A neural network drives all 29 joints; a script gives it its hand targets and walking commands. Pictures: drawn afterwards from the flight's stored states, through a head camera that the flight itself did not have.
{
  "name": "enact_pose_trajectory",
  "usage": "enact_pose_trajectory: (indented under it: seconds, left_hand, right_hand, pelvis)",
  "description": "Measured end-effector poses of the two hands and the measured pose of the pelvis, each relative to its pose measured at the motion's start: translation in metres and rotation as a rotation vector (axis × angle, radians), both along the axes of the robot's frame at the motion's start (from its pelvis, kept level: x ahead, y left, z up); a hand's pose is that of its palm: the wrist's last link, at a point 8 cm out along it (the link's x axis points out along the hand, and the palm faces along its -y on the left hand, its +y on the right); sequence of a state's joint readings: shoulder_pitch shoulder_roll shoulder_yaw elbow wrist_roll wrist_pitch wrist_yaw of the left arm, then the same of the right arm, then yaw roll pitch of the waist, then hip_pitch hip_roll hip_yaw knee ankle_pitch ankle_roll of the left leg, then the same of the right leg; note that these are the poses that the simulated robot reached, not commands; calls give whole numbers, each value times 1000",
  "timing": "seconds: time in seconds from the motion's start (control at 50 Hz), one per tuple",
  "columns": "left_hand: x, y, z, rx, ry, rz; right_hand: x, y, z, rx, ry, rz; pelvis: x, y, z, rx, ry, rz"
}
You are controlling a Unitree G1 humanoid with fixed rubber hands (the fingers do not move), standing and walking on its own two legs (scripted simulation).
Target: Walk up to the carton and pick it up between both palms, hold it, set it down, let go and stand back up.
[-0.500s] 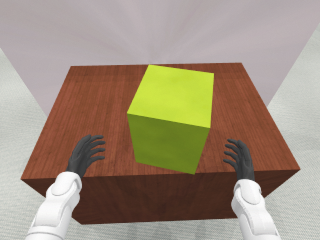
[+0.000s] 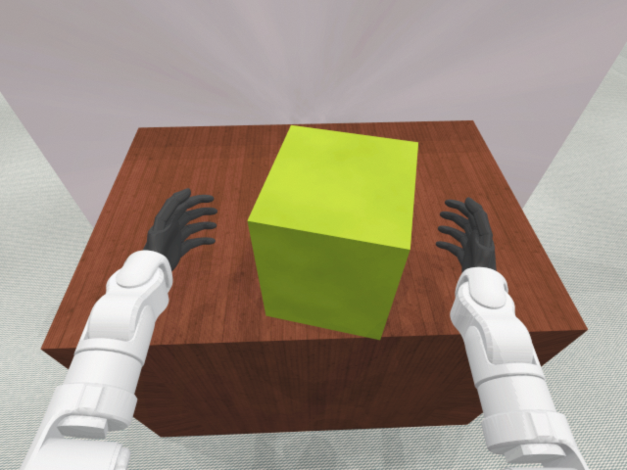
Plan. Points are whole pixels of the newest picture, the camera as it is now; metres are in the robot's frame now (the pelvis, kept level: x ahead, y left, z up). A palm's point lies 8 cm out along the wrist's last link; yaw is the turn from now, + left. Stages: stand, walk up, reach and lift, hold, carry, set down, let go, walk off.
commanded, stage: reach and lift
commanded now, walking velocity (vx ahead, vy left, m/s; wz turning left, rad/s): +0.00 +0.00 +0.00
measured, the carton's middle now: (336, 235) +0.44 -0.01 +0.00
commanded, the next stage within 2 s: none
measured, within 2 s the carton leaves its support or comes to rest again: neither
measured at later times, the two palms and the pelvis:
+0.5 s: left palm (173, 187) +0.42 +0.21 +0.13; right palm (471, 210) +0.38 -0.18 +0.12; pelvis +0.00 +0.00 +0.00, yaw +0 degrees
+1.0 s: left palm (189, 163) +0.46 +0.19 +0.14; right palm (471, 188) +0.42 -0.19 +0.12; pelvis +0.01 +0.00 +0.00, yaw +0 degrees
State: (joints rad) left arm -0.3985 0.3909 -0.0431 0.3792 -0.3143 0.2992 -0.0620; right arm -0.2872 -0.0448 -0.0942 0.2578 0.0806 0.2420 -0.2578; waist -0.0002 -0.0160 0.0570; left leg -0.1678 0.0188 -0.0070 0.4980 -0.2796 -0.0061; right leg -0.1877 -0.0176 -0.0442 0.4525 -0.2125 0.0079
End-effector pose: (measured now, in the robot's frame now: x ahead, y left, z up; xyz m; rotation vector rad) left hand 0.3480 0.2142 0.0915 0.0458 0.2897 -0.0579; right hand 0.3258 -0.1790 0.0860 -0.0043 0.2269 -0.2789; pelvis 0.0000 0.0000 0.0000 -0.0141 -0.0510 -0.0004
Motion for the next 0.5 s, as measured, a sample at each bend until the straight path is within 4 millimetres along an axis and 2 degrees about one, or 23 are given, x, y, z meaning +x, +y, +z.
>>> enact_pose_trajectory:
  seconds: [0.14, 0.5]
  left_hand:
    - [19, -1, 13, 1, -13, 5]
    - [69, -8, 43, -1, -26, 50]
  right_hand:
    - [16, 1, 5, 10, 6, -6]
    - [59, -1, 33, 15, 5, -13]
  pelvis:
    - [1, 0, 0, 0, 2, 0]
    - [2, 0, 0, 0, 24, 0]
